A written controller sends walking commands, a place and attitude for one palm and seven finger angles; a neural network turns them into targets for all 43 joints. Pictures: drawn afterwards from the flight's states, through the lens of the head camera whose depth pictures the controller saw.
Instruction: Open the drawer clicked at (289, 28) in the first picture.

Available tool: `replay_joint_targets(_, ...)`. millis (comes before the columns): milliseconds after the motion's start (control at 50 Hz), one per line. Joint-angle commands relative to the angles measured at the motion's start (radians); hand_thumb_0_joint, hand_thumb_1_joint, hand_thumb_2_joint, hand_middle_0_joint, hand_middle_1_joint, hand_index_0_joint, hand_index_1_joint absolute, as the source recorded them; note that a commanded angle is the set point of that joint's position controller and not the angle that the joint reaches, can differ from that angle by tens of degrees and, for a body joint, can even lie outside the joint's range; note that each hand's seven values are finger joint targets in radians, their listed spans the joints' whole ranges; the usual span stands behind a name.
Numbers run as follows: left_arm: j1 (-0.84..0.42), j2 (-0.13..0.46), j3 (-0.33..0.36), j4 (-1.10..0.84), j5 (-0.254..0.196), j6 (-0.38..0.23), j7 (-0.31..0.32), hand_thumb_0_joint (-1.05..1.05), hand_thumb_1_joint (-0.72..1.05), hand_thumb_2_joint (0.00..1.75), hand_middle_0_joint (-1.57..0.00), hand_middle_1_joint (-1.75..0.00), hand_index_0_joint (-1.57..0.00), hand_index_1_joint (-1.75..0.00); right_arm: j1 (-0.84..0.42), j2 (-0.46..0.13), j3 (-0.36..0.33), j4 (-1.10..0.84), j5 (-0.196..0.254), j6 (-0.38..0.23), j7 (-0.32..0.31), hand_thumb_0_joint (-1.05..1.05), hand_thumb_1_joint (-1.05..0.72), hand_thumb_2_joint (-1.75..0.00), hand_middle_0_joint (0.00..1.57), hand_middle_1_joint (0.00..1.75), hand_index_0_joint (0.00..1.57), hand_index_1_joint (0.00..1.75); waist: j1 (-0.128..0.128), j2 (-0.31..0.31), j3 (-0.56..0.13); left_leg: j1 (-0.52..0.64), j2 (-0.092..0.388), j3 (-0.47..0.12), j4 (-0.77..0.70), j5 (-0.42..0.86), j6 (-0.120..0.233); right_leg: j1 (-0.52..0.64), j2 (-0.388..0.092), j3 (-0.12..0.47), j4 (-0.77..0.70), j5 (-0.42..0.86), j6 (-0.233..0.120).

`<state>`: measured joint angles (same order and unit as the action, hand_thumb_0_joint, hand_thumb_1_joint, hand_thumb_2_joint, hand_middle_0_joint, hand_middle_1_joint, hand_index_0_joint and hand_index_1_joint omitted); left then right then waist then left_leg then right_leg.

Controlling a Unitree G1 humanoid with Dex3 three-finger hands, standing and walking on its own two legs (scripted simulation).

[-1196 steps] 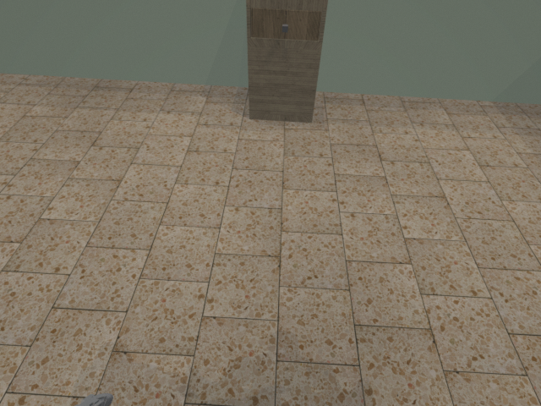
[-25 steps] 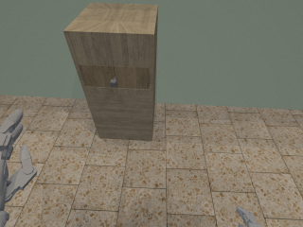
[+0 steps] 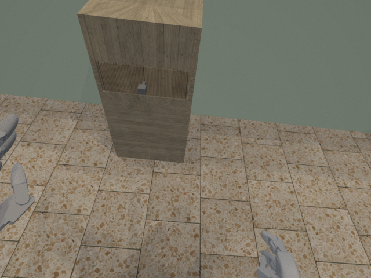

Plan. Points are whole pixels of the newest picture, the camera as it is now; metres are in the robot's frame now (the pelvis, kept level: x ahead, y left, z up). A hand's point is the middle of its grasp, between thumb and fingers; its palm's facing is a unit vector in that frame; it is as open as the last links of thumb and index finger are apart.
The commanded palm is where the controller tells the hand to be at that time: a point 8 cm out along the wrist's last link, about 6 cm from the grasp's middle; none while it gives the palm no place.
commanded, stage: stop stepping back and stand still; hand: left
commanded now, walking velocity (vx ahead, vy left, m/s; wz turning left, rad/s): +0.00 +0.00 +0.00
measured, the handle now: (142, 86) +0.84 +0.22 -0.15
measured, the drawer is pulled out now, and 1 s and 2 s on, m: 0.00 0.00 0.00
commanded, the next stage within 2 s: let the arm hang, fingers relaxed in 0.16 s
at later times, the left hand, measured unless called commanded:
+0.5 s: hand out of the picture +0.07 +0.21 -0.13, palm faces -0.07 -0.95 -0.31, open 7.4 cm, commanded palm none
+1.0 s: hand out of the picture -0.02 +0.25 -0.15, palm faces -0.01 -0.93 -0.36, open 7.4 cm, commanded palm none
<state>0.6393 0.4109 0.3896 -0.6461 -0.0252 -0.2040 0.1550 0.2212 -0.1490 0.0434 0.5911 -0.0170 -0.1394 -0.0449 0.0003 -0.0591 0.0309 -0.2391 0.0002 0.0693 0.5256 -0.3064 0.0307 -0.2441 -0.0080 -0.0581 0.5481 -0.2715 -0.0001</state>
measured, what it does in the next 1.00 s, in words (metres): shifts its weight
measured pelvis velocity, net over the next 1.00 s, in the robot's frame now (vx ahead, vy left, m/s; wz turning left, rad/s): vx -0.06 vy -0.01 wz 0.01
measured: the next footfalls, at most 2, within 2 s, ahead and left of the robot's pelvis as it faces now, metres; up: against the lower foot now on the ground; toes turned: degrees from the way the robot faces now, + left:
none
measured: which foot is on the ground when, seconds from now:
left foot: down 0.00-1.00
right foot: down 0.00-1.00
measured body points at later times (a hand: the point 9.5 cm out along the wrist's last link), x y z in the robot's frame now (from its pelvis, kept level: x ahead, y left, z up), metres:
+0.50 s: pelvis -0.05 +0.00 -0.01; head -0.04 -0.01 +0.44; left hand +0.07 +0.26 -0.11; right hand +0.08 -0.28 -0.12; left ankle -0.02 +0.10 -0.73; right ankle -0.03 -0.11 -0.74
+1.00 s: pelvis -0.06 -0.01 +0.01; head -0.05 -0.02 +0.46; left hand -0.02 +0.30 -0.12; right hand -0.03 -0.27 -0.14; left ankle -0.02 +0.10 -0.74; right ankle -0.03 -0.11 -0.74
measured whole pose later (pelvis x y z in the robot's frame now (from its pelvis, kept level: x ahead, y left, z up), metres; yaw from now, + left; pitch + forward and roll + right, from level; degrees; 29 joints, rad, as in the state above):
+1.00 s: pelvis -0.06 -0.01 +0.01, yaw +0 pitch -2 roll +0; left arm 0.20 0.33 0.02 1.11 0.02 0.01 0.01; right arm 0.22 -0.28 -0.01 1.09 -0.02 0.01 0.00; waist -0.01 0.03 0.06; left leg -0.20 0.00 0.06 0.40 -0.16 0.03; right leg -0.19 0.01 -0.07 0.38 -0.16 -0.03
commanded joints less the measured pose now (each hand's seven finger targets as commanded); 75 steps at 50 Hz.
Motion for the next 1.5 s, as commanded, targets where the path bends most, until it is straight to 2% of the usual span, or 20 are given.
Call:
replay_joint_targets(0,0.033,0.114,0.095,-0.173,-0.005,-0.067,0.003,0.0,0.9,0.9,-0.2,-0.3,-0.2,-0.3,-0.06,-0.178,-0.073,-0.142,0.016,-0.034,-0.006,0.0,-0.9,-0.9,0.2,0.3,0.2,0.3,-0.02,0.171,-0.159,0.031,0.148,-0.086,-0.046,0.641,-0.036,0.15,-0.036,0.021,-0.048,0.388,-0.017)
replay_joint_targets(80,0.086,0.12,0.12,-0.158,-0.026,-0.065,0.005,0.0,0.9,0.9,-0.2,-0.3,-0.2,-0.3,-0.065,-0.168,-0.078,-0.153,0.027,-0.005,-0.005,0.0,-0.9,-0.9,0.2,0.3,0.2,0.3,-0.024,0.076,-0.226,0.014,0.098,-0.061,0.026,0.578,-0.045,0.199,-0.098,0.09,-0.036,0.64,-0.049)
replay_joint_targets(120,0.119,0.132,0.143,-0.157,-0.033,-0.066,0.008,0.0,0.9,0.9,-0.2,-0.3,-0.2,-0.3,-0.077,-0.159,-0.077,-0.157,0.027,0.007,-0.009,0.0,-0.9,-0.9,0.2,0.3,0.2,0.3,-0.021,0.044,-0.243,0.014,0.088,-0.061,0.017,0.528,-0.042,0.201,-0.107,0.096,-0.043,0.638,-0.048)
replay_joint_targets(220,0.134,0.126,0.139,-0.173,-0.036,-0.065,0.01,0.0,0.9,0.9,-0.2,-0.3,-0.2,-0.3,-0.1,-0.159,-0.077,-0.168,0.028,0.022,-0.021,0.0,-0.9,-0.9,0.2,0.3,0.2,0.3,-0.015,0.106,-0.202,0.019,0.102,-0.085,-0.045,0.483,-0.035,0.143,-0.077,0.081,-0.056,0.466,-0.026)
replay_joint_targets(240,-0.137,0.005,-0.305,0.648,0.062,0.08,-0.113,0.0,0.9,0.9,-0.2,-0.3,-0.2,-0.3,-0.168,-0.353,-0.139,0.047,0.045,-0.039,0.063,0.0,-0.9,-0.9,0.2,0.3,0.2,0.3,-0.064,0.125,-0.063,-0.004,0.122,-0.093,0.058,0.475,-0.021,-0.064,-0.133,0.036,0.037,0.414,-0.037)
replay_joint_targets(260,-0.155,-0.012,-0.281,0.701,0.069,0.155,-0.136,0.0,0.9,0.9,-0.2,-0.3,-0.2,-0.3,-0.08,-0.329,-0.154,0.086,0.02,0.002,0.063,0.0,-0.9,-0.9,0.2,0.3,0.2,0.3,-0.042,0.134,-0.131,0.036,0.144,-0.105,0.01,0.523,-0.028,-0.078,-0.104,0.078,0.019,0.285,-0.036)
replay_joint_targets(300,-0.193,-0.023,-0.28,0.738,0.068,0.185,-0.139,0.0,0.9,0.9,-0.2,-0.3,-0.2,-0.3,-0.068,-0.318,-0.134,0.071,0.014,0.044,0.058,0.0,-0.9,-0.9,0.2,0.3,0.2,0.3,-0.029,0.133,-0.116,-0.047,0.19,-0.17,-0.046,0.421,0.031,-0.075,-0.054,0.043,0.072,0.037,-0.018)
replay_joint_targets(340,-0.25,0.008,-0.281,0.855,0.067,0.184,-0.146,0.0,0.9,0.9,-0.2,-0.3,-0.2,-0.3,-0.089,-0.318,-0.109,0.067,0.002,0.069,0.056,0.0,-0.9,-0.9,0.2,0.3,0.2,0.3,-0.004,0.025,-0.092,-0.13,0.197,-0.216,-0.087,0.316,0.068,-0.009,-0.047,0.064,0.061,-0.006,-0.021)
replay_joint_targets(380,-0.299,0.045,-0.288,0.984,0.071,0.182,-0.151,0.0,0.9,0.9,-0.2,-0.3,-0.2,-0.3,-0.11,-0.323,-0.102,0.082,-0.003,0.082,0.054,0.0,-0.9,-0.9,0.2,0.3,0.2,0.3,0.008,-0.083,-0.089,-0.122,0.133,-0.171,-0.056,0.211,0.036,0.03,-0.089,0.125,-0.042,0.081,-0.045)
replay_joint_targets(420,-0.372,0.09,-0.294,1.108,0.068,0.184,-0.153,0.0,0.9,0.9,-0.2,-0.3,-0.2,-0.3,-0.1,-0.321,-0.101,0.113,-0.004,0.103,0.053,0.0,-0.9,-0.9,0.2,0.3,0.2,0.3,-0.012,-0.135,-0.06,-0.04,0.066,-0.129,-0.005,0.083,0.017,-0.068,-0.161,0.21,-0.148,0.018,-0.09)
replay_joint_targets(440,-0.408,0.1,-0.301,1.164,0.064,0.187,-0.153,0.0,0.9,0.9,-0.2,-0.3,-0.2,-0.3,-0.093,-0.316,-0.097,0.135,-0.005,0.114,0.052,0.0,-0.9,-0.9,0.2,0.3,0.2,0.3,-0.022,-0.127,-0.046,-0.004,0.048,-0.115,0.004,0.053,0.01,-0.107,-0.174,0.225,-0.187,-0.039,-0.105)
replay_joint_targets(480,-0.454,0.098,-0.319,1.253,0.057,0.193,-0.151,0.0,0.9,0.9,-0.2,-0.3,-0.2,-0.3,-0.087,-0.312,-0.088,0.174,-0.005,0.125,0.054,0.0,-0.9,-0.9,0.2,0.3,0.2,0.3,-0.031,0.016,-0.013,0.025,0.059,-0.123,-0.039,0.038,0.008,-0.14,-0.155,0.217,-0.213,-0.15,-0.104)
replay_joint_targets(540,-0.439,0.082,-0.335,1.376,0.051,0.195,-0.15,0.0,0.9,0.9,-0.2,-0.3,-0.2,-0.3,-0.095,-0.317,-0.081,0.226,-0.007,0.128,0.051,0.0,-0.9,-0.9,0.2,0.3,0.2,0.3,-0.009,0.181,0.007,-0.061,0.101,-0.176,-0.185,-0.087,0.015,-0.035,-0.09,0.172,-0.193,-0.162,-0.069)
replay_joint_targets(600,-0.405,0.073,-0.337,1.482,0.049,0.193,-0.15,0.0,0.9,0.9,-0.2,-0.3,-0.2,-0.3,-0.08,-0.314,-0.083,0.274,-0.004,0.13,0.046,0.0,-0.9,-0.9,0.2,0.3,0.2,0.3,0.006,0.192,-0.017,-0.075,0.099,-0.173,-0.214,-0.147,0.012,0.034,-0.09,0.165,-0.215,-0.148,-0.069)
replay_joint_targets(680,-0.413,0.062,-0.337,1.573,0.046,0.187,-0.148,0.0,0.9,0.9,-0.2,-0.3,-0.2,-0.3,-0.025,-0.298,-0.087,0.339,-0.001,0.135,0.039,0.0,-0.9,-0.9,0.2,0.3,0.2,0.3,-0.006,0.129,-0.028,-0.015,0.094,-0.146,-0.188,-0.101,0.007,0.014,-0.108,0.178,-0.279,-0.19,-0.075)
replay_joint_targets(740,-0.431,0.058,-0.336,1.622,0.045,0.188,-0.146,0.0,0.9,0.9,-0.2,-0.3,-0.2,-0.3,-0.001,-0.301,-0.091,0.382,-0.002,0.138,0.034,0.0,-0.9,-0.9,0.2,0.3,0.2,0.3,-0.012,0.117,0.009,-0.005,0.099,-0.15,-0.199,-0.101,0.007,-0.021,-0.107,0.177,-0.301,-0.22,-0.076)
replay_joint_targets(920,-0.47,0.076,-0.336,1.699,0.043,0.184,-0.142,0.0,0.9,0.9,-0.2,-0.3,-0.2,-0.3,-0.007,-0.323,-0.094,0.443,-0.001,0.128,0.033,0.0,-0.9,-0.9,0.2,0.3,0.2,0.3,-0.005,0.047,0.026,0.008,0.125,-0.17,-0.255,-0.026,0.013,0.03,-0.107,0.148,-0.289,-0.104,-0.065)
replay_joint_targets(1000,-0.499,0.088,-0.34,1.705,0.043,0.184,-0.141,0.0,0.9,0.9,-0.2,-0.3,-0.2,-0.3,-0.034,-0.332,-0.093,0.456,-0.001,0.126,0.035,0.0,-0.9,-0.9,0.2,0.3,0.2,0.3,-0.004,0.055,0.039,0.014,0.132,-0.18,-0.282,-0.01,0.011,0.036,-0.104,0.142,-0.282,-0.062,-0.058)
replay_joint_targets(1280,-0.573,0.112,-0.342,1.704,0.043,0.166,-0.137,0.0,0.9,0.9,-0.2,-0.3,-0.2,-0.3,-0.125,-0.362,-0.087,0.463,0.003,0.11,0.036,0.0,-0.9,-0.9,0.2,0.3,0.2,0.3,-0.009,0.063,-0.066,0.139,0.138,-0.143,-0.263,0.294,-0.002,0.131,-0.125,0.127,-0.264,0.227,-0.044)
replay_joint_targets(1480,-0.585,0.118,-0.34,1.708,0.041,0.163,-0.136,0.0,0.9,0.9,-0.2,-0.3,-0.2,-0.3,-0.152,-0.373,-0.086,0.459,0.004,0.113,0.032,0.0,-0.9,-0.9,0.2,0.3,0.2,0.3,-0.013,0.077,-0.091,0.184,0.14,-0.129,-0.255,0.343,-0.009,0.164,-0.132,0.128,-0.277,0.309,-0.047)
